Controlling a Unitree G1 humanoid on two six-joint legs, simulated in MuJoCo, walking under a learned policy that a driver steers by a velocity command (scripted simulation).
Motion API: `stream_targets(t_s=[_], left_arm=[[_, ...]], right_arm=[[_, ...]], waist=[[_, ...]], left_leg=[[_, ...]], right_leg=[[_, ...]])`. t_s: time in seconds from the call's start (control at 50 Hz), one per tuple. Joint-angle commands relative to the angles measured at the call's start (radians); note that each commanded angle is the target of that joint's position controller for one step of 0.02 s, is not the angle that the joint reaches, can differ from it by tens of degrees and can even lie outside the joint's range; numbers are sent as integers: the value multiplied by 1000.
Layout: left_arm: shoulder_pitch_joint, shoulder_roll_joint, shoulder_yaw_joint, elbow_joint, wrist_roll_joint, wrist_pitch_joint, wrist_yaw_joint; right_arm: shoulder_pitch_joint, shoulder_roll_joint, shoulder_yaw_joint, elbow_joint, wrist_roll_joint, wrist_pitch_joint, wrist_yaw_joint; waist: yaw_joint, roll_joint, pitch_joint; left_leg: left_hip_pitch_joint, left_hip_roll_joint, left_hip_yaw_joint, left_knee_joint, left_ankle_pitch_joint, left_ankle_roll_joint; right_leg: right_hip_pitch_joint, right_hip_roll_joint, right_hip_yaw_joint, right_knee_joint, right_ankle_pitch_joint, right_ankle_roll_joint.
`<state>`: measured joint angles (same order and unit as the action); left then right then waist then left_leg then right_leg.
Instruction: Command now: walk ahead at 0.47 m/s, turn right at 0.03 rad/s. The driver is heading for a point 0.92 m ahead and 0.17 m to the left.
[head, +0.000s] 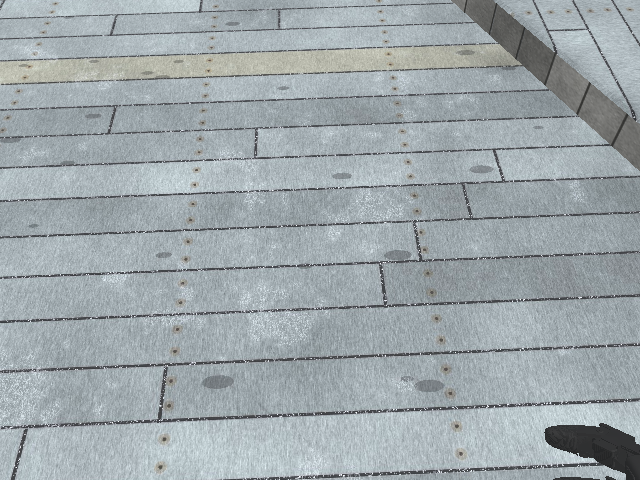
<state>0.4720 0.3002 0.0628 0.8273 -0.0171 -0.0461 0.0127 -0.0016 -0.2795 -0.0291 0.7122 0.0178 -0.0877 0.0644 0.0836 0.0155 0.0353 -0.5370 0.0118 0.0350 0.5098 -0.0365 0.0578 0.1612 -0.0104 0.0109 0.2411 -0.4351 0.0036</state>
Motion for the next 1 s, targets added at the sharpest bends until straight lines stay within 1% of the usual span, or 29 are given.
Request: stream_targets(t_s=[0.02,0.04,0.06,0.08,0.1,0.12,0.14,0.2,0.26,0.3,0.34,0.4,0.44,0.48,0.5,0.52,0.54,0.56,0.58,0.6,0.62,0.68,0.74,0.8,0.82,0.84,0.88,0.94,1.0], left_arm=[[-35,146,23,-69,18,1,14],[105,3,-16,-92,11,-16,1],[33,76,-5,-77,-7,-40,-2],[-74,140,16,-112,-39,-52,-10],[-136,137,9,-129,-36,-59,-8],[-168,127,11,-131,-15,-60,-6],[-146,118,16,-122,-6,-50,-5],[-110,70,7,-103,2,-18,-2],[-214,64,3,-138,16,-17,3],[-278,46,-5,-150,21,-29,-4],[-351,19,-15,-164,23,-43,-16],[-398,32,-11,-179,15,-50,-33],[-390,63,0,-183,21,-52,-42],[-276,96,18,-146,32,-53,-40],[-206,153,34,-129,41,-57,-33],[-161,210,38,-135,66,-51,-26],[-139,141,19,-128,54,-35,-27],[-148,96,7,-126,31,-22,-34],[-222,87,2,-129,22,-15,-36],[-293,68,-7,-133,23,-10,-36],[-351,67,-8,-134,31,-9,-34],[-417,69,-3,-119,52,-4,-27],[-414,65,-5,-89,39,3,-17],[-385,21,-24,-53,28,11,-14],[-364,24,-24,-39,40,14,-14],[-334,16,-20,-39,37,19,-10],[-350,32,-15,-23,37,23,1],[-331,36,-11,13,34,26,6],[-340,30,-11,38,27,23,3]], right_arm=[[349,-220,-83,29,-4,-1,-27],[446,-319,-105,54,-21,3,-27],[432,-219,-76,55,-6,0,-24],[346,-185,-63,49,-5,0,-30],[281,-164,-57,36,-9,2,-34],[232,-140,-50,33,-19,0,-33],[202,-116,-43,28,-34,-6,-33],[186,-116,-45,43,-22,-24,-32],[218,-141,-51,65,-18,-28,-42],[222,-146,-49,73,-19,-20,-50],[264,-158,-50,90,-18,-9,-58],[318,-170,-49,119,-10,13,-63],[310,-176,-51,127,-6,28,-67],[273,-170,-51,129,-4,40,-72],[306,-141,-41,127,-17,40,-73],[427,-66,-13,121,-42,30,-67],[505,-39,2,156,-26,33,-61],[452,-128,-20,160,-4,46,-58],[371,-140,-28,140,8,62,-64],[320,-129,-29,133,2,82,-74],[304,-121,-32,128,-7,102,-84],[349,-79,-25,156,-19,124,-103],[333,-71,-23,169,-25,122,-103],[290,-79,-22,150,-51,117,-95],[281,-122,-27,142,-48,115,-101],[245,-159,-38,160,-34,111,-101],[204,-83,-19,161,-39,87,-96],[222,-83,-17,181,-29,61,-94],[251,-87,-16,204,-23,59,-96]], waist=[[-243,-88,-244],[-175,217,-425],[-211,216,-442],[-196,171,-244],[-168,72,-153],[-135,29,-81],[-96,55,-69],[-57,66,-40],[-75,39,11],[-90,21,31],[-125,18,18],[-145,39,-14],[-124,57,-35],[-52,52,-87],[-35,-14,-159],[-79,-191,-314],[-72,-285,-441],[-48,-185,-411],[-60,-129,-288],[-74,-86,-203],[-101,-105,-154],[-137,-166,-133],[-129,-146,-154],[-129,-100,-91],[-106,-41,-45],[-54,107,-5],[-60,119,5],[-73,63,-20],[-90,23,-53]], left_leg=[[619,61,-76,56,-34,101],[978,339,-605,-37,-338,277],[947,358,-815,-222,-485,264],[806,339,-667,-246,-490,217],[657,305,-546,-258,-401,193],[518,266,-450,-281,-295,185],[431,232,-384,-306,-225,177],[312,208,-280,-383,-139,203],[314,196,-208,-421,-69,207],[309,154,-115,-397,137,177],[318,124,-50,-357,275,149],[420,155,-64,-289,299,129],[488,183,-94,-217,298,105],[500,158,-89,-68,357,66],[458,89,-55,90,285,21],[212,7,-34,366,-121,-40],[92,-55,-91,572,-656,-82],[63,-19,-151,634,-676,-86],[11,11,-127,642,-628,-93],[7,38,-112,600,-580,-101],[65,66,-115,534,-523,-109],[249,51,-66,338,-427,-122],[349,43,-46,159,-246,-103],[428,56,-60,-17,-127,-53],[381,121,-133,-95,-163,-25],[209,109,-137,-122,-393,2],[124,91,-129,-174,-438,-30],[209,72,-101,-124,-243,-58],[276,63,-85,-86,-109,-51]], right_leg=[[-306,-156,21,522,831,-85],[-700,33,16,948,184,-9],[-798,56,156,1071,-119,-19],[-898,-3,131,1112,-70,-31],[-879,-58,96,1070,14,-43],[-849,-93,77,1003,75,-40],[-781,-126,87,960,123,-42],[-728,-146,70,886,163,-15],[-813,-158,60,736,310,19],[-775,-134,32,567,426,27],[-695,-86,-12,422,541,29],[-660,-51,-1,320,591,12],[-638,-38,18,271,528,-17],[-491,-10,1,202,544,-52],[-333,-61,30,196,846,-81],[8,-285,258,296,1204,-212],[108,-405,439,273,1218,-333],[25,-358,425,221,977,-308],[-87,-321,367,171,786,-271],[-212,-288,321,120,633,-244],[-337,-266,286,75,515,-223],[-509,-190,169,19,400,-207],[-519,-180,144,22,244,-198],[-601,-115,109,31,-77,-102],[-589,-73,88,83,-96,-53],[-485,-12,13,115,13,-19],[-358,-11,4,186,168,-14],[-357,-23,13,196,287,-36],[-348,-27,11,208,396,-34]])
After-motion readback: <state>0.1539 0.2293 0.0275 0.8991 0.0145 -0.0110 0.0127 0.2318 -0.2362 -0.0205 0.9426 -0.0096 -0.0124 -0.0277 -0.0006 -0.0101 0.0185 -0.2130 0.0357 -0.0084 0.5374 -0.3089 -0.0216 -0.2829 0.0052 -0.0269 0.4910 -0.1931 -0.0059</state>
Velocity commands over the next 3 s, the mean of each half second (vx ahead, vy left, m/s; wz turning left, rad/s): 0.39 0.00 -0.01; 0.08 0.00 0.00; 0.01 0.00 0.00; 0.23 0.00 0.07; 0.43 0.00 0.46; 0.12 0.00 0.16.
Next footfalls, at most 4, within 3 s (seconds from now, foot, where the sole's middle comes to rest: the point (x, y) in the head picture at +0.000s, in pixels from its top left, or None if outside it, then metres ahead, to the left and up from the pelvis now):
0.02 left None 0.19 0.11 -0.76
0.50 right None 0.46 -0.12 -0.76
0.80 left None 0.40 0.13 -0.76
2.32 left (308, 319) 0.80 0.14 -0.76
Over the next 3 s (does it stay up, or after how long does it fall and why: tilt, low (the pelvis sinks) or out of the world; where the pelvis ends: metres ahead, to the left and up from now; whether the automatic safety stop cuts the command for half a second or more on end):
stays up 0.90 0.09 0.01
